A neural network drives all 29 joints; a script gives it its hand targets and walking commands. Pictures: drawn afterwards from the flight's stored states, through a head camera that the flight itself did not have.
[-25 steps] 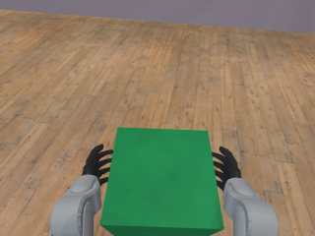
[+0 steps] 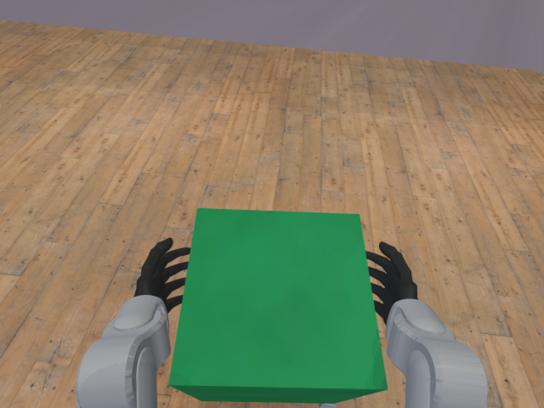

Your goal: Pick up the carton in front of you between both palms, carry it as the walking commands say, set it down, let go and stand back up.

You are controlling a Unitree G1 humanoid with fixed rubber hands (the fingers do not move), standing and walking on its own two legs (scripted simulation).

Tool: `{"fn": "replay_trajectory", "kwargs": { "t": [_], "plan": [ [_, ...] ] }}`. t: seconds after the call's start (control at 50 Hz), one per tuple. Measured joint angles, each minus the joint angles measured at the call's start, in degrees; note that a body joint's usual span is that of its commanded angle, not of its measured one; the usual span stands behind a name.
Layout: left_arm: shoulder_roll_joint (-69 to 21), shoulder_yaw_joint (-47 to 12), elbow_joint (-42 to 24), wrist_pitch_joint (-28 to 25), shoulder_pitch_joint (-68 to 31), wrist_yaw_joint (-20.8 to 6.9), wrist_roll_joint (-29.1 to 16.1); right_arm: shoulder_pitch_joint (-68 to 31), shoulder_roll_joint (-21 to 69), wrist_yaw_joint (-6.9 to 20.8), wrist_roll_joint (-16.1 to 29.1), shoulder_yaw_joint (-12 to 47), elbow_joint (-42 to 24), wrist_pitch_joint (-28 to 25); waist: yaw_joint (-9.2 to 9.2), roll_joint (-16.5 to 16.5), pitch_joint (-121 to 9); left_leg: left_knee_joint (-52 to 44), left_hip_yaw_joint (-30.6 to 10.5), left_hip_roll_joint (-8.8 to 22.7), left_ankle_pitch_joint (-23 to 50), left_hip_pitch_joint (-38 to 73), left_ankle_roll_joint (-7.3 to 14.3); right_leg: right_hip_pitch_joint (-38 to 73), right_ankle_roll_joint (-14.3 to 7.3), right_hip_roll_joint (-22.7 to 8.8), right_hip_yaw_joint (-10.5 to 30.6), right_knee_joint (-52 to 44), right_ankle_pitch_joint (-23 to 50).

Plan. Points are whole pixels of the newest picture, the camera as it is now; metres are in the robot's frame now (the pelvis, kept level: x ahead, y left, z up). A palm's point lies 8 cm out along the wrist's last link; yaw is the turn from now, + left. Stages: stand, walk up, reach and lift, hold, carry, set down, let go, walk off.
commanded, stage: carry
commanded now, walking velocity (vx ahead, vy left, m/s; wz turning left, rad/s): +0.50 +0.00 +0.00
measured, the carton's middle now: (273, 316) +0.25 +0.00 +0.02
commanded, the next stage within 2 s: none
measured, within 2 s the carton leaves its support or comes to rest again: neither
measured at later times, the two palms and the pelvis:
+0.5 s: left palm (200, 145) +0.54 +0.13 +0.09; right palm (358, 148) +0.55 -0.17 +0.09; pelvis +0.32 -0.02 -0.01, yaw +2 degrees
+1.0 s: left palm (212, 106) +0.70 +0.13 +0.08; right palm (347, 112) +0.69 -0.17 +0.08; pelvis +0.46 -0.02 -0.01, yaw -1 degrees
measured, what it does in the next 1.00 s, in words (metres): walks ahead: right foot, then left foot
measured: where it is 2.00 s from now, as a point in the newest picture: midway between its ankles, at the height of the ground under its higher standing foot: (264, 373)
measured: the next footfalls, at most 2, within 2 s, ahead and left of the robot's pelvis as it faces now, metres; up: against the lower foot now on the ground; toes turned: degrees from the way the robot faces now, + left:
right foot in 0.10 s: +0.25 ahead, -0.12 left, +0.00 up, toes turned -10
left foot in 0.52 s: +0.49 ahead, +0.10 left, +0.00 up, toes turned -23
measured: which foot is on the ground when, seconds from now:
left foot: down 0.00-0.10, up 0.12-0.50, down 0.52-1.00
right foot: up 0.00-0.08, down 0.10-0.58, up 0.60-0.68, down 0.70-1.00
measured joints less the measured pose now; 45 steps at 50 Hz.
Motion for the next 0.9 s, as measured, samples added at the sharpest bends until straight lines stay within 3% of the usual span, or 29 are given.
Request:
{"fn": "replay_trajectory", "kwargs": {
  "t": [0.06,0.1,0.14,0.16,0.2,0.24,0.3,0.4,0.52,0.56,0.6,0.66,0.72,0.9],
  "plan": [
    [-0.05,0.18,0.14,0.42,0.58,-0.01,0.0,0.19,0.01,0.18,-0.5,0.38,0.36,0.6,0.31,0.46,-0.75,0.46,-0.4,0.37,-4.33,4.73,-1.86,2.26,-1.02,0.88,-2.43,-5.58,2.09],
    [-0.03,0.2,1.02,0.65,0.37,-0.03,-0.15,0.3,0.02,0.23,-0.94,0.32,0.59,1.12,0.51,1.05,-0.78,5.57,-0.94,1.5,-9.39,6.22,-3.16,5.73,-1.92,2.0,-4.39,-8.64,1.72],
    [0.05,-0.26,4.58,-0.4,-0.61,-0.06,-0.12,-0.27,-0.1,0.28,-1.25,-0.86,2.23,1.27,1.54,3.28,-0.36,21.35,-2.73,4.24,-11.56,1.24,-2.97,6.06,-4.8,3.26,-5.67,-4.31,-0.01],
    [0.11,-0.31,6.21,-0.65,-1.17,-0.07,-0.14,-0.49,-0.11,0.29,-1.42,-1.3,3.13,1.36,1.92,3.33,0.13,31.78,-5.23,3.61,-11.02,-3.45,-2.58,6.56,-5.39,3.21,-5.93,-3.26,-1.9],
    [0.09,-0.15,7.63,-0.87,-1.23,-0.07,-0.26,-0.52,-0.09,0.29,-1.7,-1.43,4.11,1.5,2.31,2.65,1.43,47.51,-7.86,1.7,-9.82,-12.57,-0.93,9.15,-4.98,3.05,-6.03,-5.05,-3.35],
    [-0.04,0.12,7.29,-1.36,-0.26,-0.14,-0.37,-0.12,-0.04,0.33,-1.89,-0.87,4.25,1.13,2.61,2.08,2.5,52.2,-7.84,1.25,-6.4,-19.49,0.26,12.53,-4.74,3.33,-5.99,-8.71,-3.45],
    [-0.15,0.37,5.69,-2.49,1.0,-0.28,-0.46,0.61,0.06,0.58,-2.24,0.16,3.62,-0.33,3.06,1.18,3.41,46.78,-6.82,1.62,-2.77,-26.05,0.41,17.57,-4.71,3.62,-5.4,-14.0,-3.65],
    [-0.13,0.08,2.85,-3.87,1.12,-0.35,-0.71,0.94,0.06,0.75,-2.21,0.68,0.93,-2.04,2.62,0.75,3.5,29.06,-5.04,1.52,2.95,-29.87,-0.54,24.43,-3.42,3.47,-4.33,-18.04,-6.21],
    [-0.03,-0.4,-0.41,-2.31,0.2,-0.41,-0.84,0.47,0.02,0.66,-1.42,0.35,-3.14,-0.21,1.56,1.05,2.4,11.65,-0.58,-0.32,18.44,-24.07,-0.71,30.59,-0.57,3.26,-3.82,-12.67,-15.48],
    [0.14,0.45,-0.02,-1.14,-0.99,-0.29,-0.86,-0.53,-0.05,0.06,-1.33,0.79,-1.7,0.05,1.21,-1.05,1.76,11.85,0.81,-1.61,12.96,-21.66,3.05,29.49,0.61,1.26,-3.01,-5.56,-18.47],
    [0.28,1.47,1.15,0.23,-2.5,-0.17,-0.57,-2.3,-0.21,-0.23,-1.08,0.69,0.83,0.48,0.91,-2.54,1.89,13.32,1.53,-2.17,8.97,-21.06,4.76,25.98,1.58,0.76,-0.03,2.08,-21.03],
    [0.31,1.61,2.47,1.61,-3.21,-0.05,-0.11,-2.91,-0.2,-0.27,-0.79,0.1,2.56,1.39,0.91,-2.28,2.13,11.53,1.44,-1.72,8.48,-19.03,4.11,23.24,1.65,1.8,1.91,-0.87,-23.3],
    [0.26,1.18,3.22,1.86,-3.32,-0.05,0.07,-2.32,-0.19,-0.15,-0.94,-0.25,2.58,1.59,0.81,-2.03,2.44,10.94,1.28,-1.8,7.2,-17.1,3.7,23.95,1.39,1.41,1.64,-8.91,-11.81],
    [0.28,1.16,4.2,0.81,-3.71,-0.1,0.08,-3.2,-0.25,-0.02,-1.13,-0.65,3.08,1.4,1.04,-0.48,-0.58,16.52,0.72,-0.58,1.56,-17.44,2.12,25.59,1.14,1.73,0.85,-7.61,-16.2]
  ]
}}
